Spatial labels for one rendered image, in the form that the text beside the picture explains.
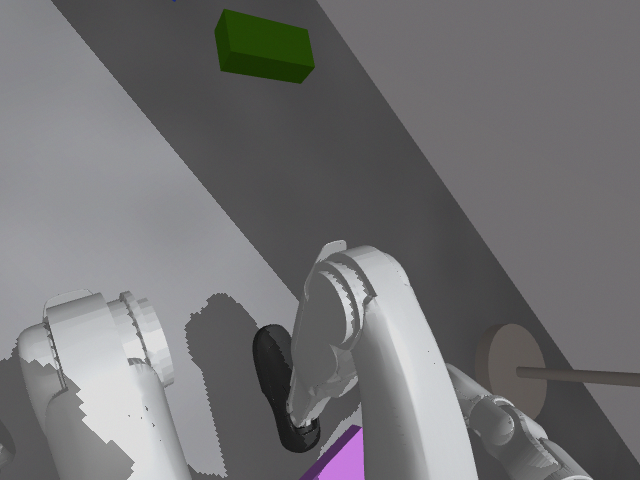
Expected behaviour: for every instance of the floor lamp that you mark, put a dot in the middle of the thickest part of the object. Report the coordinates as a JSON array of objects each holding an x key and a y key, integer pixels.
[{"x": 509, "y": 363}]

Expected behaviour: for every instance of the right robot foot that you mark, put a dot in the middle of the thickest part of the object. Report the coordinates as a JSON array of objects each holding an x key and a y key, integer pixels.
[{"x": 273, "y": 363}]

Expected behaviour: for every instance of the right robot arm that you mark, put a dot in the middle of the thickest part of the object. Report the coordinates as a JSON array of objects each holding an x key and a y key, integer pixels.
[{"x": 521, "y": 444}]

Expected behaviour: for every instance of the right robot hand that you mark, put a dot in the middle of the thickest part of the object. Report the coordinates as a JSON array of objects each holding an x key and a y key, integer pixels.
[{"x": 468, "y": 391}]

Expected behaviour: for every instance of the left robot arm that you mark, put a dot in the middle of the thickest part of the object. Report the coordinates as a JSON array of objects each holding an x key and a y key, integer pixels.
[{"x": 7, "y": 446}]

